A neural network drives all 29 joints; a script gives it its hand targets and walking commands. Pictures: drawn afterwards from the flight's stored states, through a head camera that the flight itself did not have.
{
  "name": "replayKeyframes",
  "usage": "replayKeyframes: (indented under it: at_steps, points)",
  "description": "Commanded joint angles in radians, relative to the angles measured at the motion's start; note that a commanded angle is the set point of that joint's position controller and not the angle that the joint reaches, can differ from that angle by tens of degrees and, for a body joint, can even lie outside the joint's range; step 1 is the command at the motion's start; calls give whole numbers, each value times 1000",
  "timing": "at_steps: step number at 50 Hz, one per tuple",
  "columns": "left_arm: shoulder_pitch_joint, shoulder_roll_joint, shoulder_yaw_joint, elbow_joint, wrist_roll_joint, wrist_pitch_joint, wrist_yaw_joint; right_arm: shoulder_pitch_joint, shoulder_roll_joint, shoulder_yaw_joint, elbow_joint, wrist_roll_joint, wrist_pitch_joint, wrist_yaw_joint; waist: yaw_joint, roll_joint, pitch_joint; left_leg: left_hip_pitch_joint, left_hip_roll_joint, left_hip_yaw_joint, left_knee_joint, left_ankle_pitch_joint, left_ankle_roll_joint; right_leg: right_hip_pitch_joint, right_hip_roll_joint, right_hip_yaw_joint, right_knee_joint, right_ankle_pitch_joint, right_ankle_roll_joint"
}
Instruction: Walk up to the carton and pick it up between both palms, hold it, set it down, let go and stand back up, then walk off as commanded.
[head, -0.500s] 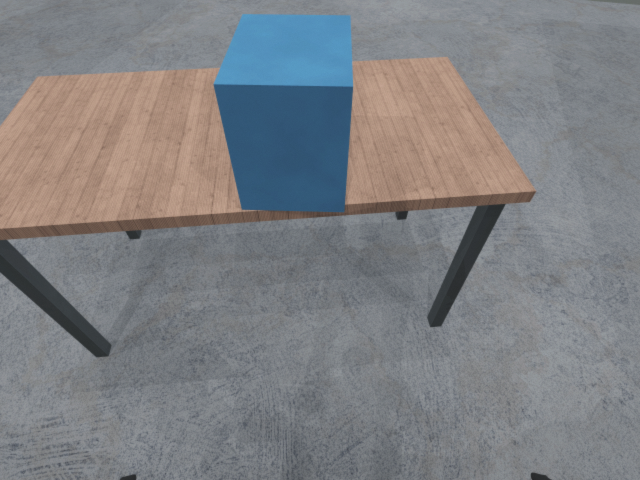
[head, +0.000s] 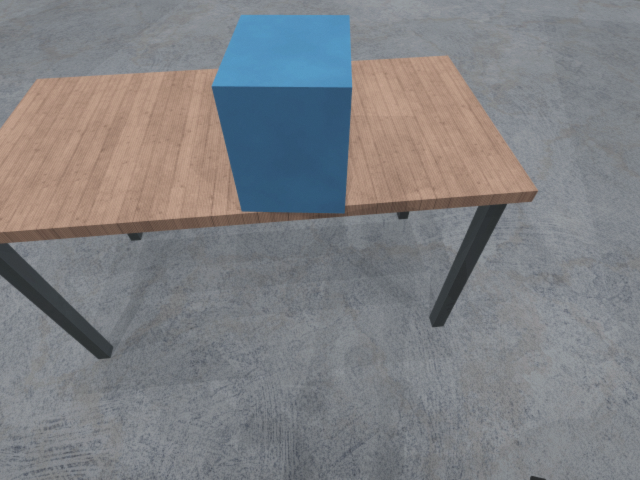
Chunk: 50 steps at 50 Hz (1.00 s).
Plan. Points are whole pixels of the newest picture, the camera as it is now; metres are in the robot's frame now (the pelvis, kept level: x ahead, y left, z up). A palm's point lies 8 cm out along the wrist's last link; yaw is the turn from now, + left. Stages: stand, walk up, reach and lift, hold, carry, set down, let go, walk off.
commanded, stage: stand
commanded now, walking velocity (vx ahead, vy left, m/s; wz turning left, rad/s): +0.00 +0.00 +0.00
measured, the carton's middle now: (293, 116) +0.74 +0.07 +0.04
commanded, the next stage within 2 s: none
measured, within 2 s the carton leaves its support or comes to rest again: neither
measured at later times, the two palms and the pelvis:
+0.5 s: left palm out of the picture +0.07 +0.29 -0.12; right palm out of the picture +0.07 -0.29 -0.13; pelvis +0.00 +0.00 +0.00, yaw +0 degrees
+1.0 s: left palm out of the picture +0.07 +0.28 -0.12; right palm out of the picture +0.07 -0.30 -0.13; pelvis +0.00 -0.01 +0.00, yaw +0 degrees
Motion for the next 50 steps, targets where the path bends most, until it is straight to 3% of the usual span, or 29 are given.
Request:
replayKeyframes:
  at_steps: [1,3,4,5,8,9,10,12,13,14,15,16,17,19,23,30,31,33,34,35,36,38,39,40,43,45,47,48,50]
  points:
    - [-39,242,42,-67,3,-23,13,-27,-206,-31,-63,-1,-19,-13,-4,-24,-92,60,120,-69,-34,169,36,-48,-121,51,-51,206,-19]
    - [-16,238,42,-55,0,-20,14,-37,-217,-31,-56,3,-19,-10,-3,-38,-98,76,126,-77,-33,187,38,-51,-124,46,-53,237,-19]
    - [-27,221,39,-68,-2,-22,13,-15,-207,-28,-56,4,-16,-3,-6,3,-101,75,120,-70,-35,209,35,-48,-125,52,-39,233,-20]
    - [-19,208,41,-73,-3,-24,12,-39,-218,-28,-60,1,-21,-8,9,4,-88,56,124,-71,-25,185,41,-35,-126,57,-53,234,-21]
    - [-35,239,49,-69,5,-17,15,-31,-199,-29,-67,-6,-19,-7,-8,-8,-90,66,118,-63,-18,152,37,-52,-124,56,-60,201,-22]
    - [-28,245,47,-62,-1,-16,18,-31,-231,-38,-62,-3,-15,-7,0,19,-117,73,118,-63,-26,162,34,-34,-127,52,-52,217,-24]
    - [-24,242,45,-71,-2,-19,15,-6,-212,-34,-60,-3,-15,-6,-6,-10,-103,69,118,-52,-25,192,30,-39,-127,56,-36,244,-22]
    - [-13,223,42,-66,0,-18,13,-8,-219,-33,-56,-5,-18,-10,-3,23,-97,61,124,-64,-28,166,40,-28,-130,62,-49,240,-22]
    - [1,238,43,-58,-2,-21,11,-27,-205,-28,-51,-1,-16,-8,7,-21,-105,64,127,-78,-38,175,36,-28,-118,44,-40,217,-16]
    - [-17,247,46,-64,1,-18,12,-20,-203,-29,-71,3,-19,-8,-9,-34,-74,52,121,-74,-38,159,35,-51,-120,54,-51,217,-20]
    - [-19,211,40,-62,-1,-18,11,-44,-235,-36,-66,-4,-18,-13,11,-6,-75,49,122,-71,-43,180,38,-36,-122,50,-54,212,-21]
    - [-18,220,37,-64,5,-19,11,-41,-216,-34,-76,4,-18,-10,-5,19,-80,62,121,-75,-45,175,35,-49,-122,51,-49,215,-19]
    - [-29,239,48,-64,0,-21,10,-44,-205,-33,-69,-2,-13,-11,10,-7,-86,53,124,-75,-41,190,37,-34,-119,47,-51,210,-23]
    - [-21,230,41,-62,5,-18,14,-29,-215,-34,-65,2,-15,-6,2,24,-79,60,113,-65,-42,167,28,-47,-122,52,-54,204,-24]
    - [-30,224,41,-69,1,-17,11,-12,-234,-40,-64,-3,-13,-11,-12,-16,-77,65,119,-68,-48,129,36,-63,-114,55,-54,185,-18]
    - [-36,214,44,-71,2,-21,10,-10,-221,-38,-65,-2,-17,-10,-14,22,-105,84,123,-66,-34,187,37,-45,-127,53,-45,231,-23]
    - [-8,220,40,-70,0,-21,9,-15,-224,-34,-66,1,-17,-5,-2,-27,-89,85,123,-71,-39,179,31,-50,-113,43,-46,227,-20]
    - [-45,229,44,-78,-4,-20,9,0,-210,-28,-60,2,-15,-11,-12,-20,-92,70,126,-68,-33,175,33,-49,-119,59,-53,221,-22]
    - [-35,218,40,-81,2,-18,8,-13,-221,-30,-61,-2,-13,-10,-10,23,-82,67,113,-52,-34,129,24,-46,-120,51,-66,209,-14]
    - [-23,237,49,-78,-5,-19,12,-21,-223,-34,-68,-9,-15,-15,-4,-5,-66,58,113,-56,-49,150,25,-59,-118,57,-56,206,-23]
    - [-30,230,44,-80,2,-18,11,-21,-218,-30,-67,-7,-11,-13,-8,18,-85,71,112,-56,-42,163,24,-53,-119,56,-57,223,-25]
    - [-25,250,50,-71,-7,-13,12,-24,-197,-24,-68,4,-11,-7,-2,-50,-98,74,126,-70,-42,179,26,-33,-117,40,-50,228,-22]
    - [-12,251,52,-71,-3,-13,16,-10,-204,-27,-64,6,-8,-9,1,-41,-82,72,121,-61,-34,178,19,-44,-114,50,-61,235,-19]
    - [-6,227,45,-65,-5,-17,14,-4,-235,-33,-57,-2,-15,-11,-3,13,-89,72,116,-55,-33,151,27,-36,-125,62,-65,218,-22]
    - [-28,248,50,-73,-2,-18,13,2,-215,-35,-63,-3,-14,-11,-18,-29,-88,66,122,-66,-43,139,30,-50,-121,51,-60,208,-22]
    - [0,226,45,-66,-2,-18,13,-13,-234,-37,-64,-4,-17,-13,2,34,-97,78,119,-63,-35,154,29,-38,-121,61,-53,210,-26]
    - [-11,245,48,-63,-3,-20,12,-6,-221,-38,-61,2,-14,-10,-5,-4,-72,59,118,-59,-34,158,26,-53,-124,57,-49,229,-31]
    - [-2,233,49,-65,-4,-18,15,-23,-205,-29,-68,-1,-16,-10,14,-13,-66,39,126,-60,-28,167,34,-35,-121,54,-57,241,-28]
    - [-28,230,44,-83,2,-21,11,7,-212,-29,-65,2,-18,-7,-10,-25,-91,74,126,-56,-25,180,27,-40,-128,63,-50,265,-26]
